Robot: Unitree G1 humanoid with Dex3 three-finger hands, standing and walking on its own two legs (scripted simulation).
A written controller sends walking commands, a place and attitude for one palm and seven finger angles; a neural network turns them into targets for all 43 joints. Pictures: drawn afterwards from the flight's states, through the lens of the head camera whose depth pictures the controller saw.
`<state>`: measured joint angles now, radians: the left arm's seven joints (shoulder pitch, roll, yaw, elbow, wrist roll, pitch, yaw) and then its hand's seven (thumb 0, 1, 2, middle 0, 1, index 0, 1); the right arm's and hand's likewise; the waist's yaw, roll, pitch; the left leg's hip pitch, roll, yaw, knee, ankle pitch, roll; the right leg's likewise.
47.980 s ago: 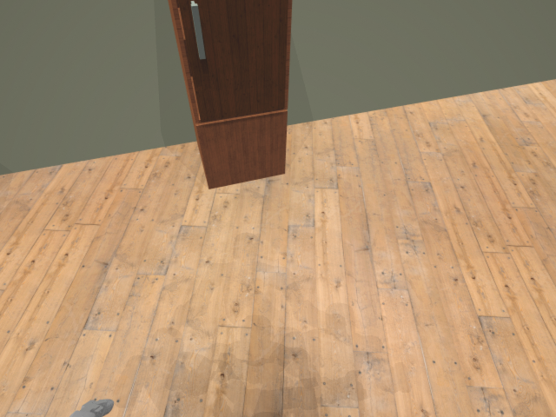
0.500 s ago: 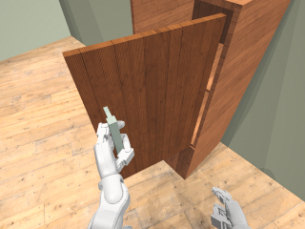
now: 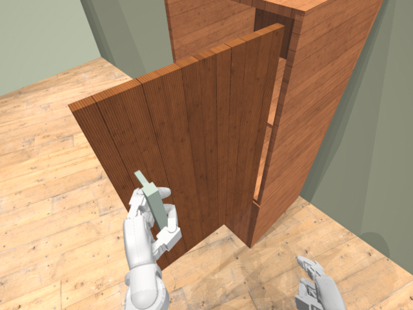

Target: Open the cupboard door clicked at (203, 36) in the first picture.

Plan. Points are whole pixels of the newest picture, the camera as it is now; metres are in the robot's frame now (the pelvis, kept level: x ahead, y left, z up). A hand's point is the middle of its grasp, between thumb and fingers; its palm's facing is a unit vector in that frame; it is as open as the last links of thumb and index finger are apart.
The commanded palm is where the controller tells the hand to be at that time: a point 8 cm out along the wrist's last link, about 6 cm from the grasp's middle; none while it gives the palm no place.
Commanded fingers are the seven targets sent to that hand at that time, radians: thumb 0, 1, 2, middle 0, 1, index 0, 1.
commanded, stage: open thumb and fingers to let go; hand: left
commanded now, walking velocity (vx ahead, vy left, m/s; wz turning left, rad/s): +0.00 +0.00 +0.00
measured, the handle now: (154, 207) +0.30 +0.11 +0.07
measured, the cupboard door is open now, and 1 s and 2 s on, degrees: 84 86 86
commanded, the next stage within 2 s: slide the hand sideways off the handle in 0.70 s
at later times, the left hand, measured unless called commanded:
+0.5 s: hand (168, 230) +0.25 +0.08 +0.07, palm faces +0.29 -0.96 +0.00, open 13.6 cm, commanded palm +0.21 +0.11 +0.07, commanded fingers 0.00 -0.50 0.30 -0.22 -0.70 -0.22 -0.70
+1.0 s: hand (168, 252) +0.21 +0.07 +0.06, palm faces -0.14 -0.99 +0.00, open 16.1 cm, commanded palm +0.20 +0.11 +0.07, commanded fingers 0.00 -0.50 0.30 -0.15 -0.30 -0.15 -0.30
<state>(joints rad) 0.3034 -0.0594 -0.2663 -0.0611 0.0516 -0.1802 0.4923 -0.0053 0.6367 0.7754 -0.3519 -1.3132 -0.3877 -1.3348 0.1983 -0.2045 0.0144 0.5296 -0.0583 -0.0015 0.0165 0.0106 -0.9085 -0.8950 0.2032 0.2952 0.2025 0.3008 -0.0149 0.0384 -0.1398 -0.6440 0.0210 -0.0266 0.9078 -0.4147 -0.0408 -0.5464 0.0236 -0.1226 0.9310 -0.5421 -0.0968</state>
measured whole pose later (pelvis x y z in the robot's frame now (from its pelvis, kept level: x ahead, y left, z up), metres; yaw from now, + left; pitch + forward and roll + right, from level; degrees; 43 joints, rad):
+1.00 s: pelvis -0.02 +0.03 -0.01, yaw +0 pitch +9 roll +0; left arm 0.30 0.06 -0.31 -0.08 -0.02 -0.27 0.11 -0.02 -0.50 0.30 -0.18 -0.39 -0.15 -0.41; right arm 0.23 -0.22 0.02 0.46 -0.01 -0.04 0.02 0.01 -0.91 -0.89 0.21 0.30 0.20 0.30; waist -0.01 0.06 -0.10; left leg -0.72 0.00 -0.01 0.98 -0.41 0.00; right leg -0.61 0.00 -0.11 0.98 -0.53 -0.06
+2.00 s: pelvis -0.02 +0.04 -0.03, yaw -2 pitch +11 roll -2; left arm 0.73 0.15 -0.12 -0.40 -0.14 -0.34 -0.07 -0.02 -0.50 0.30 -0.15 -0.30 -0.15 -0.30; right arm 0.27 -0.21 0.00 0.36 0.02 -0.02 -0.02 0.01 -0.91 -0.89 0.21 0.30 0.20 0.30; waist 0.00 0.05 -0.14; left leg -0.83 0.02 -0.01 1.10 -0.48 0.01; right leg -0.71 0.02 -0.10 1.08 -0.57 -0.05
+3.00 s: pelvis +0.01 +0.07 +0.04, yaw -2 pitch +1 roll -1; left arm 0.64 0.33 0.16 -0.52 -0.06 -0.01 0.12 -0.01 0.08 0.55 -0.18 -0.30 -0.18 -0.30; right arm 0.24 -0.22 0.06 0.52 0.02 -0.07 -0.11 0.01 -0.91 -0.89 0.21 0.30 0.21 0.30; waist 0.05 0.06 -0.05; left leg -0.34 -0.01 0.03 0.65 -0.33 0.04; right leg -0.22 0.01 -0.06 0.59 -0.38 -0.01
